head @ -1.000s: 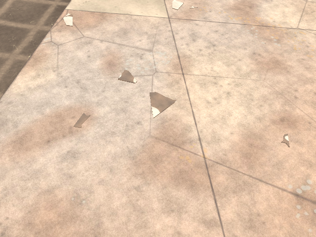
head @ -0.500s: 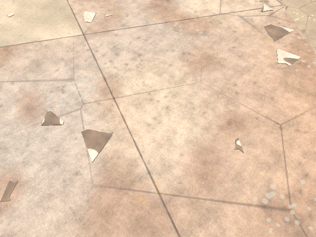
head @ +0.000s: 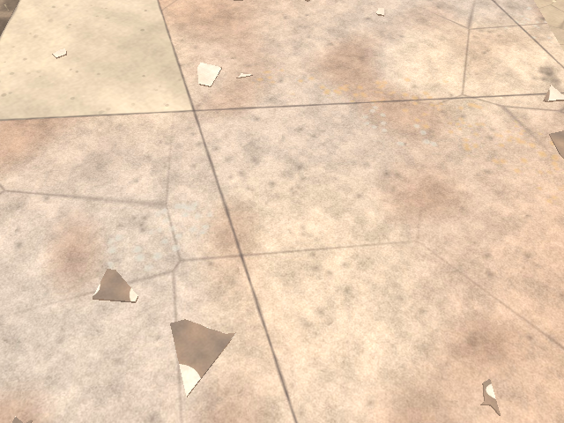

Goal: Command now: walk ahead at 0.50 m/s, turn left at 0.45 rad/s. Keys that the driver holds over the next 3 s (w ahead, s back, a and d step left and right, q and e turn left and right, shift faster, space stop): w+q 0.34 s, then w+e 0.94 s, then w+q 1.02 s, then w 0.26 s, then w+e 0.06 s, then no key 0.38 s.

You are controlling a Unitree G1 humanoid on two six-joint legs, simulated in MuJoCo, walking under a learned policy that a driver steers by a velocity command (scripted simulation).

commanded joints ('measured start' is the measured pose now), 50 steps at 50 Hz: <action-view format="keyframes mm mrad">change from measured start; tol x32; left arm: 1 -49 125 36 -113 17 -29 2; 50 -6 45 38 -117 -22 62 0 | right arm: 1 28 -121 -30 -75 -9 -5 -15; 50 -8 -92 -35 -22 -19 -37 -36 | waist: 1 4 53 -84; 17 34 132 -109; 20 67 -272 -359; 39 -42 -78 -95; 41 -69 337 -314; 50 -8 107 -3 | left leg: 1 274 272 -416 -259 128 200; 16 251 221 -431 -75 163 80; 21 -411 60 -192 793 -356 -72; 39 283 139 -71 -56 66 -63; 41 691 519 -620 -155 -243 138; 50 269 362 -123 -339 139 103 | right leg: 1 -266 -87 58 -68 74 23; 17 144 -11 37 -752 348 -8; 20 743 -410 799 -838 -59 -294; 36 146 -162 314 -895 258 -161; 42 -426 -6 97 -7 -184 2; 50 -359 -125 49 -109 160 45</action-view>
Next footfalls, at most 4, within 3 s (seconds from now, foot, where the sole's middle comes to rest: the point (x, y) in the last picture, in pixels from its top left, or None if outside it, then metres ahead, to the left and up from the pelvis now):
0.36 right None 0.40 -0.11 -0.77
0.80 left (217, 382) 0.56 0.17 -0.77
1.28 right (331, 284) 0.82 -0.12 -0.77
1.84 left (270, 189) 1.16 0.05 -0.77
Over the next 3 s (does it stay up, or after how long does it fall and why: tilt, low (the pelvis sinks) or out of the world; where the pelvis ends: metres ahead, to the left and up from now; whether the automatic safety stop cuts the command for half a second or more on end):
stays up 1.54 0.07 0.00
